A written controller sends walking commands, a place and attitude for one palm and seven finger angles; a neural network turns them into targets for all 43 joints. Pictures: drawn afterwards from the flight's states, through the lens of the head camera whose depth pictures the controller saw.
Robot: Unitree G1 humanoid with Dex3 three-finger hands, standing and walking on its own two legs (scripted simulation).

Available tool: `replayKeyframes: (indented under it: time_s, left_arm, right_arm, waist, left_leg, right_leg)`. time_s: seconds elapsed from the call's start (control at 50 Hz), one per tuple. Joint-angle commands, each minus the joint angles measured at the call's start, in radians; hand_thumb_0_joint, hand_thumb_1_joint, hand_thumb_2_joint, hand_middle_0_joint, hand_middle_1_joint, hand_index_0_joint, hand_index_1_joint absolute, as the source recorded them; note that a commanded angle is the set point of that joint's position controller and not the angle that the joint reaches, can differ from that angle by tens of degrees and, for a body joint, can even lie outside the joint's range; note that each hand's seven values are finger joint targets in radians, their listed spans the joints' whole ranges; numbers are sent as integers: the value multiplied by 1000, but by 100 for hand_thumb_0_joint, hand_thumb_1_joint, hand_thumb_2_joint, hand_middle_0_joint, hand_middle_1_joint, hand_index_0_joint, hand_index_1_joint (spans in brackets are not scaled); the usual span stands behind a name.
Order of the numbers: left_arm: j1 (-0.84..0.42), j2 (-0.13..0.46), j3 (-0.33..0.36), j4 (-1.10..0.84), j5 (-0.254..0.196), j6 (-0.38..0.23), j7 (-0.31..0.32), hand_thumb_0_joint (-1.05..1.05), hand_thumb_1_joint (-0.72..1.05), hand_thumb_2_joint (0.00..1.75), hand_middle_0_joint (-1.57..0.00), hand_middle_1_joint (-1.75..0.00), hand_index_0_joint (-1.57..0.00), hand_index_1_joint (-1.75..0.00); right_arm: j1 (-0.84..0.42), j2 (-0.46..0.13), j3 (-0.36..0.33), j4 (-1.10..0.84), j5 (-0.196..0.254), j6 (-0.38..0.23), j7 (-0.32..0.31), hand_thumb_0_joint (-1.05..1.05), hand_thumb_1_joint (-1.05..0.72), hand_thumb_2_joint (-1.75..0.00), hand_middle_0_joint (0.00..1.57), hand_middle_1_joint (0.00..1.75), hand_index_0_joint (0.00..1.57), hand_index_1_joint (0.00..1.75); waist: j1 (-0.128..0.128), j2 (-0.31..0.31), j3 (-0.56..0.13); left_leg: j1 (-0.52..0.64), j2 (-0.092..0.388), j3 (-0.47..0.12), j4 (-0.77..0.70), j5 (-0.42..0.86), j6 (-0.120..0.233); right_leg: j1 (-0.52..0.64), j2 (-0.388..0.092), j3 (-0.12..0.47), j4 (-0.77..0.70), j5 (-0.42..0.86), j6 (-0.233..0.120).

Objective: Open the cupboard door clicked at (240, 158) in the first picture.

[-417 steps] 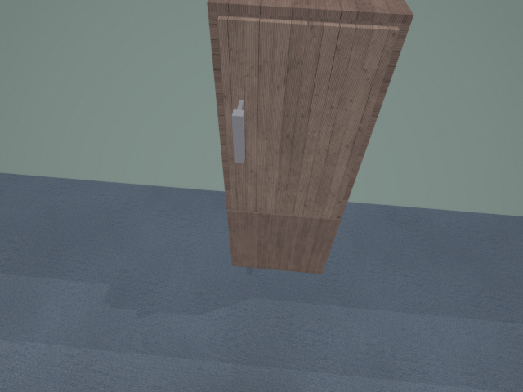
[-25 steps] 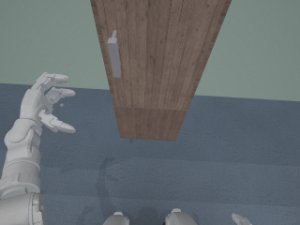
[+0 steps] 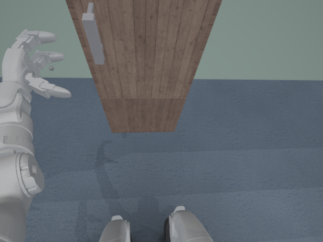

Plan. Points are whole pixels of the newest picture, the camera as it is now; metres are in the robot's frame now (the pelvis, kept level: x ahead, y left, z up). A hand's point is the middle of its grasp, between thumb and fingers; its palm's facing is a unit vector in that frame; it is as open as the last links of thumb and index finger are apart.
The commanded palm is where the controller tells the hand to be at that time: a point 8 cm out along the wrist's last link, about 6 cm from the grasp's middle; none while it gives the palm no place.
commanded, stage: move the hooked fingers beside the handle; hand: left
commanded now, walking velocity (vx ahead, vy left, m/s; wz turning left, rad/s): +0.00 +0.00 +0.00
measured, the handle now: (95, 35) +0.63 +0.13 +0.07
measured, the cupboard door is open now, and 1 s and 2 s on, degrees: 0 0 0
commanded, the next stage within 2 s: none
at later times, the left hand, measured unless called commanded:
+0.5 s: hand (62, 40) +0.60 +0.20 +0.08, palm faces -0.05 -1.00 +0.00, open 14.0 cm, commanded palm +0.58 +0.24 +0.08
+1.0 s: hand (67, 47) +0.58 +0.19 +0.08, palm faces -0.07 -1.00 +0.01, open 14.0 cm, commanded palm +0.56 +0.23 +0.07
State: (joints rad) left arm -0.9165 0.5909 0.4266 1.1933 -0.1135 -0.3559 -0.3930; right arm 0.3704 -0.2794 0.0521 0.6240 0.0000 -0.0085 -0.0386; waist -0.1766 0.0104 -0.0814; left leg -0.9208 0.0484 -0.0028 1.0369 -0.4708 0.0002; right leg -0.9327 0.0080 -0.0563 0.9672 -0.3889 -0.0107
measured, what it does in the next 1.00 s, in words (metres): stands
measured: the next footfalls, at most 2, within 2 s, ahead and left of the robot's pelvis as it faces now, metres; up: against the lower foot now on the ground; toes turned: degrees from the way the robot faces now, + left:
none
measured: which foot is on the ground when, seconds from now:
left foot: down 0.00-1.00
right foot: down 0.00-1.00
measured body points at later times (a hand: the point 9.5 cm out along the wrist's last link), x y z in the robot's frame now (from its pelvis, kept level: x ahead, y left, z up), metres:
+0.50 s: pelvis +0.01 +0.02 -0.01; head +0.20 +0.04 +0.40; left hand +0.60 +0.25 +0.08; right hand -0.06 -0.24 -0.10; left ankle +0.01 +0.12 -0.67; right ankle +0.04 -0.12 -0.67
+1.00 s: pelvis +0.03 +0.02 +0.00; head +0.19 +0.04 +0.42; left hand +0.58 +0.24 +0.08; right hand +0.00 -0.24 -0.10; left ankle +0.01 +0.12 -0.67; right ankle +0.04 -0.12 -0.67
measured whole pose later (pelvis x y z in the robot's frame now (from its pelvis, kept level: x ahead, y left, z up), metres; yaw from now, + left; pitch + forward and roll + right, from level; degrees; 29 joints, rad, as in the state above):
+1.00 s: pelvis +0.03 +0.02 +0.00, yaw -1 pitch +25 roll -4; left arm -1.05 0.59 0.40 1.25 -0.04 -0.29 -0.29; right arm 0.43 -0.26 0.05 0.59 -0.05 0.10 0.03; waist -0.23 0.04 -0.11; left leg -0.97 0.06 -0.01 1.04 -0.51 0.02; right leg -0.95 0.02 -0.06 0.92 -0.40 0.01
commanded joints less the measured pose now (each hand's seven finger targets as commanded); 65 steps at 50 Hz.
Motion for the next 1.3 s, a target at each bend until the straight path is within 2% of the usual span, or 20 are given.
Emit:
replayKeyframes:
  time_s: [0.0, 0.1, 0.16, 0.28, 0.38, 0.48, 0.5, 0.56, 0.6, 0.66, 0.7, 0.74, 0.78, 0.82, 0.9, 1.0, 1.06, 1.14, 1.18, 1.28]
  left_arm:
    - [-488, 312, 50, -166, 2, -54, 6, 0, -50, 30, -30, -120, -30, -120]
    - [-581, 338, 41, -112, 35, -26, 23, 0, -50, 30, -30, -120, -30, -120]
    - [-621, 403, 82, -153, 47, -40, 37, 0, -50, 30, -30, -120, -30, -120]
    - [-681, 374, 42, -65, 80, -9, 49, 0, -50, 30, -30, -120, -30, -120]
    - [-781, 430, 58, -61, 106, 5, 70, 0, -50, 30, -30, -120, -30, -120]
    - [-647, 413, 79, -107, 109, -6, 67, 0, -50, 30, -30, -120, -30, -120]
    - [-628, 412, 85, -100, 103, -1, 65, 0, -50, 30, -30, -120, -30, -120]
    - [-600, 420, 101, -136, 88, 13, 55, 0, -50, 30, -30, -120, -30, -120]
    - [-616, 373, 80, -175, 76, 12, 57, 0, -50, 30, -30, -120, -30, -120]
    - [-639, 404, 112, -248, 65, -17, 69, 0, -50, 30, -30, -120, -30, -120]
    - [-618, 368, 98, -245, 60, -29, 76, 0, -50, 30, -30, -120, -30, -120]
    - [-626, 319, 57, -271, 64, -38, 78, 0, -50, 30, -30, -120, -30, -120]
    - [-595, 224, -12, -246, 66, -27, 77, 0, -50, 30, -30, -120, -30, -120]
    - [-548, 198, -19, -162, 58, 2, 78, 0, -50, 30, -30, -120, -30, -120]
    - [-553, 179, -22, -111, 49, 22, 90, 0, -50, 30, -30, -120, -30, -120]
    - [-608, 281, 52, -225, 70, -64, 137, 0, -50, 30, -30, -120, -30, -120]
    - [-605, 296, 55, -260, 82, -101, 148, 0, -50, 30, -30, -120, -30, -120]
    - [-578, 266, 23, -154, 79, -60, 130, 0, -50, 30, -30, -120, -30, -120]
    - [-585, 309, 43, -95, 77, -23, 116, 0, -50, 30, -30, -120, -30, -120]
    - [-670, 382, 53, -107, 81, -40, 91, 0, -50, 30, -30, -120, -30, -120]
  right_arm:
    - [177, -182, -63, -53, -3, -10, -6, 0, -90, -90, 20, 30, 20, 30]
    - [217, -189, -57, -51, -12, 8, -1, 0, -90, -90, 20, 30, 20, 30]
    - [244, -196, -57, -52, -23, 20, 4, 0, -90, -90, 20, 30, 20, 30]
    - [282, -199, -52, -37, -33, 45, 17, 0, -90, -90, 20, 30, 20, 30]
    - [314, -204, -45, -31, -44, 57, 19, 0, -90, -90, 20, 30, 20, 30]
    - [332, -204, -52, -50, -55, 77, 38, 0, -90, -90, 20, 30, 20, 30]
    - [332, -204, -51, -50, -55, 82, 40, 0, -90, -90, 20, 30, 20, 30]
    - [337, -208, -56, -61, -51, 98, 42, 0, -90, -90, 20, 30, 20, 30]
    - [332, -202, -62, -63, -51, 102, 45, 0, -90, -90, 20, 30, 20, 30]
    - [335, -199, -66, -58, -50, 105, 46, 0, -90, -90, 20, 30, 20, 30]
    - [332, -193, -70, -49, -50, 104, 49, 0, -90, -90, 20, 30, 20, 30]
    - [330, -186, -72, -46, -50, 105, 52, 0, -90, -90, 20, 30, 20, 30]
    - [327, -179, -76, -31, -49, 107, 58, 0, -90, -90, 20, 30, 20, 30]
    - [328, -184, -76, -24, -49, 112, 58, 0, -90, -90, 20, 30, 20, 30]
    - [319, -182, -71, -36, -46, 113, 53, 0, -90, -90, 20, 30, 20, 30]
    - [298, -174, -72, -56, -53, 101, 56, 0, -90, -90, 20, 30, 20, 30]
    - [285, -168, -72, -61, -49, 99, 60, 0, -90, -90, 20, 30, 20, 30]
    - [277, -173, -65, -59, -38, 105, 53, 0, -90, -90, 20, 30, 20, 30]
    - [273, -181, -62, -62, -30, 104, 43, 0, -90, -90, 20, 30, 20, 30]
    - [271, -180, -49, -57, -29, 80, 28, 0, -90, -90, 20, 30, 20, 30]
  waist:
    - [-23, 118, -498]
    - [-53, 140, -477]
    - [-51, 173, -567]
    - [-93, 210, -517]
    - [-121, 238, -545]
    - [-73, 301, -634]
    - [-74, 259, -616]
    - [-65, 243, -613]
    - [-72, 242, -607]
    - [-68, 266, -630]
    - [-68, 259, -606]
    - [-70, 305, -599]
    - [-76, 333, -574]
    - [-87, 251, -505]
    - [-89, 182, -461]
    - [-61, 210, -558]
    - [-49, 250, -608]
    - [-72, 177, -524]
    - [-83, 104, -486]
    - [-89, 145, -500]
  left_leg:
    - [211, -28, -23, -94, 315, 35]
    - [185, -25, -30, -85, 311, 37]
    - [231, -19, -39, -68, 392, 34]
    - [249, -10, -52, -54, 416, 31]
    - [250, -5, -64, -34, 454, 32]
    - [360, 2, -70, -35, 602, 15]
    - [342, 4, -68, -37, 594, 18]
    - [350, 6, -67, -51, 618, 18]
    - [367, 5, -66, -55, 621, 19]
    - [404, 7, -68, -53, 659, 15]
    - [422, 7, -70, -55, 676, 13]
    - [475, 12, -79, -57, 724, 6]
    - [531, 18, -90, -58, 781, -10]
    - [470, 16, -85, -65, 717, 0]
    - [382, 3, -71, -77, 625, 13]
    - [358, -9, -56, -53, 610, 15]
    - [388, -11, -56, -48, 644, 11]
    - [304, -17, -41, -62, 521, 26]
    - [197, -24, -24, -67, 412, 37]
    - [137, -25, -20, -49, 338, 43]
  right_leg:
    - [270, 26, 61, -95, 269, 1]
    - [225, 32, 53, -92, 252, 0]
    - [233, 36, 49, -72, 311, -4]
    - [138, 43, 31, -74, 291, -5]
    - [115, 46, 23, -60, 313, -6]
    - [124, 52, 10, -48, 381, -17]
    - [139, 54, 7, -51, 389, -15]
    - [164, 57, 4, -60, 412, -13]
    - [163, 60, 3, -71, 417, -12]
    - [169, 63, 5, -72, 440, -14]
    - [164, 66, 3, -80, 439, -14]
    - [135, 66, -2, -80, 429, -17]
    - [77, 66, -13, -93, 400, -14]
    - [81, 67, -16, -103, 381, -11]
    - [119, 63, -13, -101, 383, -11]
    - [195, 56, 14, -69, 445, -14]
    - [220, 54, 19, -59, 474, -15]
    - [234, 56, 22, -80, 428, -10]
    - [276, 53, 36, -95, 399, 0]
    - [276, 49, 58, -92, 347, 0]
